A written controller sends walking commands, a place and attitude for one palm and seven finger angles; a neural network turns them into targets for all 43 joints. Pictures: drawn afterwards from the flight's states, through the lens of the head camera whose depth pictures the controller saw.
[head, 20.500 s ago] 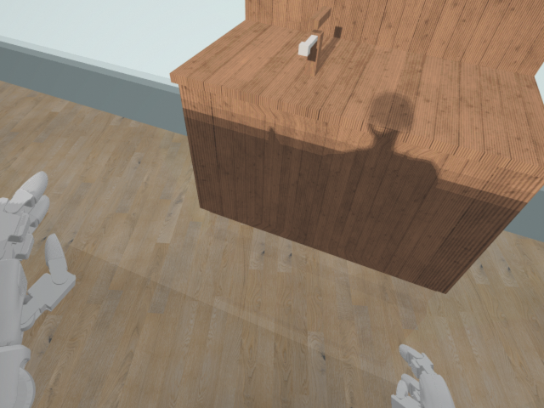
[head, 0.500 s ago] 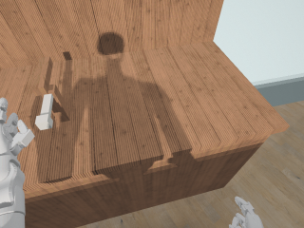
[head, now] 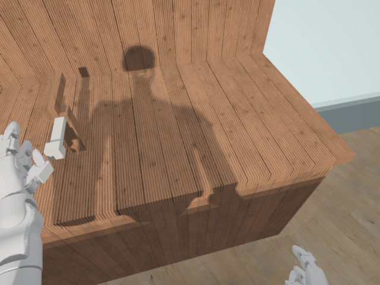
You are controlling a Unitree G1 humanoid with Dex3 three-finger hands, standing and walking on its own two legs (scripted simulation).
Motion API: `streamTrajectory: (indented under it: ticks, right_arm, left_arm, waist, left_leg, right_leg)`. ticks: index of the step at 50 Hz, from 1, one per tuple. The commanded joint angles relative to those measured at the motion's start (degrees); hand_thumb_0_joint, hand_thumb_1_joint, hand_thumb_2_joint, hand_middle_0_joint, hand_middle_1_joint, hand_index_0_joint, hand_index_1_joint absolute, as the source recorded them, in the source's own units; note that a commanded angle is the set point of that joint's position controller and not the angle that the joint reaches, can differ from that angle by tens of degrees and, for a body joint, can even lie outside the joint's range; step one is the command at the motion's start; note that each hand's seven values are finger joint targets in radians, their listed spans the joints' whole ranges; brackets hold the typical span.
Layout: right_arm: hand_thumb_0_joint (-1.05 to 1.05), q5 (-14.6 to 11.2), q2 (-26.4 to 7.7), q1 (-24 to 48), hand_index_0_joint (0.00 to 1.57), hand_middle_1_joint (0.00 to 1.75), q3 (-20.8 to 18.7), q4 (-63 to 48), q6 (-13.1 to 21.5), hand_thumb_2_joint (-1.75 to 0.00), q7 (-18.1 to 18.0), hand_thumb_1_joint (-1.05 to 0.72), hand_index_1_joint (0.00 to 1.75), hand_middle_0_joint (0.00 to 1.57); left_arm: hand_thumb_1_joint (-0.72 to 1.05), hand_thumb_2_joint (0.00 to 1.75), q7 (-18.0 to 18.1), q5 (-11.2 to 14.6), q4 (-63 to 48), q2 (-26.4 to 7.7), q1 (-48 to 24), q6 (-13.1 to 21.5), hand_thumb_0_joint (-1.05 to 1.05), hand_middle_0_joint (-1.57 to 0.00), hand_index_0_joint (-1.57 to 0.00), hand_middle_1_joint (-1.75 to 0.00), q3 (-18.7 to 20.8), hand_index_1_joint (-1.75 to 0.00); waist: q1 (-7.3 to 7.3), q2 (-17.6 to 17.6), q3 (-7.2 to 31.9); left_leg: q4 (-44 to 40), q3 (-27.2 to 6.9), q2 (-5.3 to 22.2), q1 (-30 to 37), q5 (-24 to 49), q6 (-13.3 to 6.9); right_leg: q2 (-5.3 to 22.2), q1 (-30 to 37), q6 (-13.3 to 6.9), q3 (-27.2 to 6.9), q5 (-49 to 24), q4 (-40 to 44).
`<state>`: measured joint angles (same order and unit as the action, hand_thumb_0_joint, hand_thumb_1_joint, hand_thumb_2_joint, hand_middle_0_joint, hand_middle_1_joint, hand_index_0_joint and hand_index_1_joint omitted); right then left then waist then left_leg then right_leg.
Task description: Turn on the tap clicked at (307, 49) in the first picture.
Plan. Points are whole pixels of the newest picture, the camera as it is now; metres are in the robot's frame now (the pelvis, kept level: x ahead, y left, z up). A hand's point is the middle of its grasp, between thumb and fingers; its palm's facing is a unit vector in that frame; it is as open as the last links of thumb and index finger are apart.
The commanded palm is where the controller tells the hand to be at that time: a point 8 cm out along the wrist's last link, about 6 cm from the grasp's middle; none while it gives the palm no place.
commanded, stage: push the lever round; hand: left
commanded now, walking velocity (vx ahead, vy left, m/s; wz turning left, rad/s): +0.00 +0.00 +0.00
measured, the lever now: (55, 150) +0.33 +0.32 +0.11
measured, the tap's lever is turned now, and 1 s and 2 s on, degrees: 0 18 51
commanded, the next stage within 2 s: none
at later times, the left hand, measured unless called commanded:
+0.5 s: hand (56, 164) +0.30 +0.30 +0.11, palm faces +0.64 -0.77 -0.04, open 7.6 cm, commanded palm +0.27 +0.32 +0.11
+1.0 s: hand (77, 159) +0.31 +0.26 +0.11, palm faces +0.70 -0.71 -0.04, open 7.5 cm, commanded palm +0.29 +0.28 +0.11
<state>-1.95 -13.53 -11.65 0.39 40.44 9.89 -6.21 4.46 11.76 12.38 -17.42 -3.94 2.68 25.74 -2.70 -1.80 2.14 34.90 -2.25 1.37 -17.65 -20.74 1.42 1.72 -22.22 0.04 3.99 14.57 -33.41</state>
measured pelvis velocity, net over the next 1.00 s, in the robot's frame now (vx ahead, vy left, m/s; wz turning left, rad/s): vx -0.02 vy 0.00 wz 0.03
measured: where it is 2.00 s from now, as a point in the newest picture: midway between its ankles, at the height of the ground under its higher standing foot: outside the picture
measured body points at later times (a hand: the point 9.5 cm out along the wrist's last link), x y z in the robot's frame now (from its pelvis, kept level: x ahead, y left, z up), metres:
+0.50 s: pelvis -0.01 +0.00 +0.00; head +0.01 -0.01 +0.45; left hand +0.26 +0.34 +0.11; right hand +0.17 -0.24 -0.10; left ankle -0.03 +0.14 -0.73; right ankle +0.03 -0.12 -0.73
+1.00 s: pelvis -0.02 +0.00 +0.00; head +0.00 -0.01 +0.45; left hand +0.27 +0.30 +0.11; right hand +0.18 -0.22 -0.10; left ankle -0.03 +0.14 -0.73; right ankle +0.03 -0.12 -0.73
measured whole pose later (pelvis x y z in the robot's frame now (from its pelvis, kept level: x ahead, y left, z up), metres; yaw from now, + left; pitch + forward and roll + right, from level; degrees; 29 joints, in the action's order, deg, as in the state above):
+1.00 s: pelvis -0.02 +0.00 +0.00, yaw +2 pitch +2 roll +0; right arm -0.3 -12.5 -7.4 1.0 42.3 6.3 -6.5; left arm 27.1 4.3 13.0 -8.1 -12.5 0.5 14.3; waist -3.6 -1.7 1.1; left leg 35.4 -3.8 0.6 -18.5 -19.5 1.7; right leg 2.6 -22.4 -0.2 5.4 13.9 -33.9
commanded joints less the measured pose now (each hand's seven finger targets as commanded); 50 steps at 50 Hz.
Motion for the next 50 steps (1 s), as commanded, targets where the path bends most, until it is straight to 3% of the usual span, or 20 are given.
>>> streamTrajectory:
  ticks: [1,6,8,13,15,16,20,21,27,31,33,35,37,39,40,42,45,46,48,50]
  right_arm:
    - [0.0,-0.2,-7.5,4.9,0.2,0.3,-2.4,-8.3,2.6,-0.9,-0.7,-0.9,0.3,0.2]
    - [0.0,-0.1,-7.5,5.2,0.2,0.3,-2.3,-8.0,2.9,-0.9,-0.8,-0.9,0.3,0.2]
    - [0.0,-0.2,-7.7,5.3,0.2,0.3,-2.3,-7.7,2.8,-0.9,-1.0,-0.9,0.3,0.2]
    - [0.0,0.1,-7.5,5.7,0.2,0.3,-2.2,-7.7,2.7,-0.9,-0.9,-0.9,0.3,0.2]
    - [0.0,0.1,-7.6,6.1,0.2,0.3,-2.2,-7.5,2.5,-0.9,-1.0,-0.9,0.3,0.2]
    - [0.0,0.1,-7.4,6.1,0.2,0.3,-2.0,-7.5,2.3,-0.9,-0.9,-0.9,0.3,0.2]
    - [0.0,0.2,-7.4,6.5,0.2,0.3,-2.0,-7.3,2.1,-0.9,-1.0,-0.9,0.3,0.2]
    - [0.0,0.3,-7.2,6.6,0.2,0.3,-2.0,-7.5,2.1,-0.9,-0.9,-0.9,0.3,0.2]
    - [0.0,0.6,-7.2,7.2,0.2,0.3,-1.9,-7.1,1.4,-0.9,-1.1,-0.9,0.3,0.2]
    - [0.0,0.7,-6.8,7.8,0.2,0.3,-1.6,-6.9,0.9,-0.9,-1.0,-0.9,0.3,0.2]
    - [0.0,0.8,-6.9,8.0,0.2,0.3,-1.6,-6.9,0.7,-0.9,-1.0,-0.9,0.3,0.2]
    - [0.0,0.8,-6.6,8.7,0.2,0.3,-1.6,-6.8,0.4,-0.9,-1.1,-0.9,0.3,0.2]
    - [0.0,1.0,-6.4,8.8,0.2,0.3,-1.5,-6.9,0.4,-0.9,-1.1,-0.9,0.3,0.2]
    - [0.0,1.1,-6.6,8.9,0.2,0.3,-1.6,-6.6,0.1,-0.9,-1.0,-0.9,0.3,0.2]
    - [0.0,1.0,-6.7,9.2,0.2,0.3,-1.6,-6.5,-0.1,-0.9,-1.2,-0.9,0.3,0.2]
    - [0.0,1.2,-6.2,9.6,0.2,0.3,-1.6,-6.8,-0.2,-0.9,-1.0,-0.9,0.3,0.2]
    - [0.0,1.3,-6.2,10.2,0.2,0.3,-1.6,-6.4,-0.6,-0.9,-1.1,-0.9,0.3,0.2]
    - [0.0,1.4,-6.0,10.2,0.2,0.3,-1.4,-6.6,-0.7,-0.9,-1.0,-0.9,0.3,0.2]
    - [0.0,1.7,-5.9,10.4,0.2,0.3,-1.6,-6.4,-0.9,-0.9,-0.7,-0.9,0.3,0.2]
    - [0.0,1.7,-6.0,11.0,0.2,0.3,-1.6,-6.1,-1.6,-0.9,-0.9,-0.9,0.3,0.2]
  left_arm:
    - [0.9,0.9,1.4,-0.4,-13.4,-15.8,-15.2,3.7,0.0,-0.15,-0.15,-0.15,4.6,-0.15]
    - [0.9,0.9,2.1,-0.9,-13.1,-14.3,-17.4,4.7,0.0,-0.15,-0.15,-0.15,2.5,-0.15]
    - [0.9,0.9,2.5,-0.5,-11.0,-13.9,-18.1,4.5,0.0,-0.15,-0.15,-0.15,2.1,-0.15]
    - [0.9,0.9,4.9,-1.6,-11.6,-11.4,-21.3,4.1,0.0,-0.15,-0.15,-0.15,-0.6,-0.15]
    - [0.9,0.9,6.1,-2.1,-11.2,-12.7,-20.5,4.0,0.0,-0.15,-0.15,-0.15,0.8,-0.15]
    - [0.9,0.9,6.4,-2.4,-11.3,-10.4,-22.0,3.9,0.0,-0.15,-0.15,-0.15,-1.7,-0.15]
    - [0.9,0.9,8.2,-3.2,-11.7,-10.1,-23.7,4.1,0.0,-0.15,-0.15,-0.15,-2.2,-0.15]
    - [0.9,0.9,8.5,-3.5,-12.7,-8.0,-24.6,4.2,0.0,-0.15,-0.15,-0.15,-4.5,-0.15]
    - [0.9,0.9,11.5,-4.2,-11.2,-7.7,-25.2,3.4,0.0,-0.15,-0.15,-0.15,-4.3,-0.15]
    - [0.9,0.9,13.3,-5.2,-11.5,-6.1,-26.6,2.9,0.0,-0.15,-0.15,-0.15,-6.0,-0.15]
    - [0.9,0.9,14.2,-5.3,-10.9,-5.6,-27.3,2.7,0.0,-0.15,-0.15,-0.15,-6.6,-0.15]
    - [0.9,0.9,15.3,-5.9,-11.6,-5.7,-27.6,2.6,0.0,-0.15,-0.15,-0.15,-6.5,-0.15]
    - [0.9,0.9,16.2,-6.2,-11.7,-2.4,-29.1,2.5,0.0,-0.15,-0.15,-0.15,-10.1,-0.15]
    - [0.9,0.9,17.1,-6.3,-10.9,-2.4,-28.5,2.2,0.0,-0.15,-0.15,-0.15,-9.8,-0.15]
    - [0.9,0.9,17.9,-6.5,-11.5,-4.5,-29.1,2.3,0.0,-0.15,-0.15,-0.15,-7.6,-0.15]
    - [0.9,0.9,18.8,-7.4,-12.9,-0.8,-30.4,2.2,0.0,-0.15,-0.15,-0.15,-11.9,-0.15]
    - [0.9,0.9,20.9,-8.2,-12.5,-0.9,-30.3,1.5,0.0,-0.15,-0.15,-0.15,-11.4,-0.15]
    - [0.9,0.9,21.5,-8.6,-13.5,0.9,-32.1,1.5,0.0,-0.15,-0.15,-0.15,-13.7,-0.15]
    - [0.9,0.9,23.0,-9.0,-12.5,1.9,-31.4,0.9,0.0,-0.15,-0.15,-0.15,-14.0,-0.15]
    - [0.9,0.9,24.5,-9.2,-11.2,-0.9,-30.8,0.1,0.0,-0.15,-0.15,-0.15,-10.6,-0.15]
  waist:
    - [0.31,-2.3,12.5]
    - [0.88,-3.0,12.1]
    - [1.17,-0.5,11.3]
    - [1.52,-1.1,11.9]
    - [1.06,-0.7,12.1]
    - [1.66,-1.3,11.8]
    - [1.56,-0.8,11.7]
    - [2.01,-2.2,12.7]
    - [1.81,1.2,12.8]
    - [1.94,-0.8,12.0]
    - [2.09,1.0,11.6]
    - [1.81,-1.9,11.6]
    - [2.62,0.2,11.8]
    - [2.34,0.6,11.8]
    - [2.02,0.6,12.3]
    - [2.43,-1.3,13.2]
    - [2.06,-0.1,12.5]
    - [2.59,-0.2,12.6]
    - [2.1,0.4,13.0]
    - [1.45,1.5,12.5]
  left_leg:
    - [-5.7,1.7,-1.9,-1.7,15.1,-1.7]
    - [-5.6,1.7,-2.0,-1.7,12.6,-1.8]
    - [-5.6,1.5,-1.9,-2.7,11.0,-1.9]
    - [-5.8,1.4,-2.1,-2.1,10.5,-1.9]
    - [-5.7,1.3,-2.1,-2.6,10.2,-1.9]
    - [-5.7,1.4,-2.2,-2.3,9.7,-1.9]
    - [-5.9,1.1,-2.1,-2.3,9.6,-1.8]
    - [-5.7,1.2,-2.2,-1.4,9.7,-1.7]
    - [-5.7,1.0,-2.2,-2.2,9.3,-1.8]
    - [-5.9,0.9,-2.3,-2.1,8.6,-1.6]
    - [-6.0,0.8,-2.1,-2.3,8.3,-1.7]
    - [-6.0,0.8,-2.2,-2.0,7.7,-1.6]
    - [-6.0,0.6,-2.1,-1.4,7.6,-1.6]
    - [-5.8,0.6,-2.1,-1.7,7.7,-1.6]
    - [-5.9,0.4,-2.1,-1.7,7.4,-1.6]
    - [-5.8,0.5,-2.0,-0.6,8.5,-1.4]
    - [-6.0,0.2,-2.0,-1.0,7.6,-1.4]
    - [-6.2,0.2,-2.0,-0.5,8.2,-1.3]
    - [-5.8,0.3,-2.0,-0.5,8.8,-1.3]
    - [-6.2,0.2,-2.0,-1.6,7.9,-1.3]
  right_leg:
    - [-0.9,11.4,-1.1,-0.8,-11.0,3.4]
    - [-1.0,10.2,-1.1,-1.0,-8.4,3.8]
    - [-1.0,9.8,-0.9,-1.0,-7.1,4.2]
    - [-0.8,9.4,-1.0,-1.0,-6.4,4.4]
    - [-0.7,9.9,-0.9,-1.2,-5.9,4.4]
    - [-0.7,9.1,-0.9,-1.2,-5.5,4.5]
    - [-0.7,9.2,-1.0,-1.0,-5.1,4.5]
    - [-0.7,8.8,-1.0,-1.1,-5.2,4.4]
    - [-0.6,9.3,-0.9,-1.0,-4.8,4.7]
    - [-0.4,8.7,-1.0,-1.1,-3.9,4.8]
    - [-0.4,8.7,-1.0,-1.0,-3.5,5.1]
    - [-0.3,8.5,-1.1,-1.2,-2.6,5.1]
    - [-0.4,8.0,-1.0,-1.0,-2.7,5.1]
    - [-0.3,8.2,-1.0,-1.0,-2.9,5.2]
    - [-0.3,8.7,-1.1,-1.0,-2.3,5.2]
    - [-0.2,8.4,-1.2,-0.9,-3.3,4.7]
    - [-0.3,8.4,-1.2,-0.7,-2.1,4.8]
    - [-0.2,8.2,-1.2,-0.6,-2.8,4.6]
    - [-0.1,8.7,-1.2,-0.7,-3.3,4.8]
    - [-0.1,9.3,-1.1,-0.9,-2.1,5.2]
